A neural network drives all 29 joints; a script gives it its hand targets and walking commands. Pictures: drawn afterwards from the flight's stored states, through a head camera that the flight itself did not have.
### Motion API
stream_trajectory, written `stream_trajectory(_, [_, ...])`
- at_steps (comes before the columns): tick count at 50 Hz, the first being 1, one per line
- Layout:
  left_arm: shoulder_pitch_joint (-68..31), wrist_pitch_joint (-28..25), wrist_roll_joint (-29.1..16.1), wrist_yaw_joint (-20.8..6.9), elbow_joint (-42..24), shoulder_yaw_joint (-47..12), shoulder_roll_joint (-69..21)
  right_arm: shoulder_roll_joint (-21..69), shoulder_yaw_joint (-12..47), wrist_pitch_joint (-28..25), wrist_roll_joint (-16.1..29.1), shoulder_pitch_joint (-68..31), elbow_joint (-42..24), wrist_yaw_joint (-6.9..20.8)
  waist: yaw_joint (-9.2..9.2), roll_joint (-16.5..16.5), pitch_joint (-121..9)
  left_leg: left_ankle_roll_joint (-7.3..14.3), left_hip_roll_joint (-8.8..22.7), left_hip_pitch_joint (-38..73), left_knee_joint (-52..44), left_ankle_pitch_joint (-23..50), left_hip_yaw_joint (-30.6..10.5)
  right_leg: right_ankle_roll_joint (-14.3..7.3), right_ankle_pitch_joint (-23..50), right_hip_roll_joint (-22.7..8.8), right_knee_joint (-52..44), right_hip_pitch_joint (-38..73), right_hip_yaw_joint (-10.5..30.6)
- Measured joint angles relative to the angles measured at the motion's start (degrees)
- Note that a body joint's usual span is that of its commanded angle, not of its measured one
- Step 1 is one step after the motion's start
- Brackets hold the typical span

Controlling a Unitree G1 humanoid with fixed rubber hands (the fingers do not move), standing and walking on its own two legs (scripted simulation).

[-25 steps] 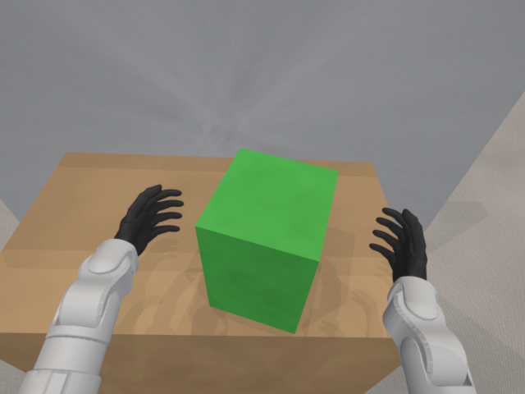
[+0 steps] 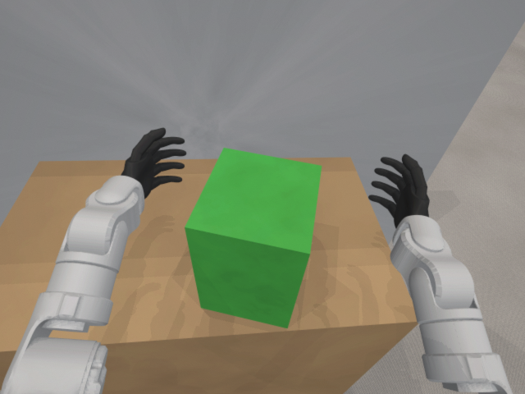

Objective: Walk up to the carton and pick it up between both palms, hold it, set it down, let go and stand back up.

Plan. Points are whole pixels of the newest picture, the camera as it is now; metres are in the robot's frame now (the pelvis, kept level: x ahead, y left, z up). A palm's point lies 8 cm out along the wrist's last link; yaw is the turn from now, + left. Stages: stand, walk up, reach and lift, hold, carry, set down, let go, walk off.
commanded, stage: reach and lift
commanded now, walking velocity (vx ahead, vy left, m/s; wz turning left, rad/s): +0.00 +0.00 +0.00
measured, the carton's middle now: (256, 242) +0.38 -0.01 +0.00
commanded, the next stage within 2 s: none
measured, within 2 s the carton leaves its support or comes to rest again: neither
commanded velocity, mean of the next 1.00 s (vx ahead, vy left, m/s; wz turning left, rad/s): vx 0.00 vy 0.00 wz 0.00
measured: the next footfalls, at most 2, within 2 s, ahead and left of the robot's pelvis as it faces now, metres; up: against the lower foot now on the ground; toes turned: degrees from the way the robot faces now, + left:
none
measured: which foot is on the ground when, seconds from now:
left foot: down 0.00-1.00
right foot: down 0.00-1.00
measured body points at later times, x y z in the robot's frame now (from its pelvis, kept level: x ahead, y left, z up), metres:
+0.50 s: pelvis +0.00 -0.01 +0.00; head +0.01 +0.03 +0.45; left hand +0.46 +0.14 +0.19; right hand +0.39 -0.21 +0.18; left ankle +0.04 +0.08 -0.75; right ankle +0.00 -0.15 -0.75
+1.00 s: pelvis -0.01 +0.00 -0.01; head +0.01 +0.03 +0.44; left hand +0.44 +0.14 +0.09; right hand +0.36 -0.19 +0.08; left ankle +0.04 +0.08 -0.75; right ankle +0.00 -0.15 -0.75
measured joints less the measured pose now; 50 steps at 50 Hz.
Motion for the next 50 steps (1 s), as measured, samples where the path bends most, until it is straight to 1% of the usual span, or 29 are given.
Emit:
stream_trajectory(3, [-2.44, -0.06, 0.09, 0.45, 1.61, -0.23, 0.35, 0.17, -0.28, -0.11, 0.52, -2.69, 2.28, 0.18, -0.36, -0.03, -0.78, -0.04, 0.03, -1.04, 0.04, 0.24, -0.24, -0.09, 0.18, 0.05, -0.02, -0.94, -0.25])
stream_trajectory(7, [-5.29, -0.03, 0.63, 0.23, 4.79, -0.35, 0.46, 0.51, -0.01, -0.33, 0.95, -6.09, 5.67, 0.08, -0.81, 0.03, -1.52, -0.13, 0.06, -1.70, -0.14, 0.51, -0.57, -0.14, 0.46, 0.10, -0.38, -1.41, -0.57])
stream_trajectory(11, [-7.33, 0.04, 1.00, 0.04, 6.69, -0.16, 0.32, 1.15, -0.08, -0.52, 0.45, -8.82, 7.64, -0.36, -1.32, 0.03, -1.93, -0.22, 0.09, -2.26, -0.14, 0.68, -1.00, -0.18, 0.64, 0.16, -0.67, -1.69, -1.01])
stream_trajectory(16, [-12.53, -0.04, 0.50, 1.04, 10.98, -1.78, 1.31, 1.36, -1.34, -0.19, 0.17, -14.03, 12.80, -0.71, -2.67, -0.31, -2.24, -0.31, -0.14, -3.55, 0.19, 0.92, -1.86, -0.26, 0.39, 0.01, -0.07, -2.77, -1.91])
stream_trajectory(19, [-15.66, 0.00, 0.36, 1.42, 13.82, -2.17, 1.26, 1.01, -1.73, -0.12, 0.70, -16.95, 15.97, -0.79, -3.04, -0.25, -2.58, -0.34, -0.07, -4.36, 0.24, 1.02, -1.92, -0.32, 0.56, 0.08, -0.19, -3.50, -1.96])
stream_trajectory(22, [-17.39, -0.32, 1.19, 1.49, 15.72, -1.77, 0.72, 0.83, -1.10, -0.62, 1.53, -18.85, 18.38, -0.85, -3.33, -0.07, -2.83, -0.38, 0.13, -4.51, 0.19, 0.96, -1.74, -0.34, 0.87, 0.24, -0.68, -3.55, -1.75])
stream_trajectory(25, [-18.33, -1.34, 2.02, 1.10, 18.33, -1.09, -0.06, 0.97, 0.21, -1.53, 2.24, -19.40, 19.91, -0.99, -3.47, 0.01, -3.36, -0.38, 0.29, -4.40, 0.12, 0.76, -1.45, -0.31, 0.92, 0.37, -0.94, -3.48, -1.45])
stream_trajectory(29, [-17.53, -2.83, 4.29, 0.72, 19.51, 0.67, -1.45, 1.79, 1.67, -3.19, 2.49, -18.52, 21.31, -1.23, -3.19, -0.09, -3.32, -0.49, 0.49, -3.22, -0.14, 0.51, -1.05, -0.31, 0.99, 0.51, -1.45, -2.35, -1.05])
stream_trajectory(34, [-15.82, -4.23, 6.35, 0.44, 21.01, 1.65, -2.76, 3.19, 1.44, -5.17, 1.20, -15.99, 22.87, -1.43, -2.73, 0.02, -2.49, -0.53, 0.46, -2.39, 0.16, 0.33, -1.37, -0.27, 0.88, 0.49, -1.55, -1.20, -1.42])
stream_trajectory(40, [-13.47, -9.52, 6.61, 1.39, 24.14, 1.13, -3.66, 5.14, -0.57, -9.10, -2.15, -12.67, 23.43, -0.99, -2.35, 0.53, -2.20, -0.27, 0.23, -4.43, 1.24, 0.60, -1.93, -0.13, 0.71, 0.32, -0.15, -3.15, -2.05])
stream_trajectory(47, [-14.00, -18.99, 6.29, 3.06, 34.03, -0.98, -5.91, 8.05, -3.26, -14.78, -7.31, -12.84, 30.09, 0.24, -2.24, 0.75, -4.07, 0.09, -0.17, -9.34, 2.80, 0.95, -1.99, 0.08, 0.04, -0.04, 3.06, -8.73, -2.20])
stream_trajectory(50, [-14.02, -23.68, 6.85, 3.29, 38.47, -1.31, -7.29, 9.60, -3.98, -17.93, -10.00, -13.18, 34.02, 0.51, -2.42, 1.01, -5.85, 0.23, -0.27, -11.67, 3.74, 0.69, -1.79, 0.22, -0.42, -0.15, 4.46, -11.31, -2.03])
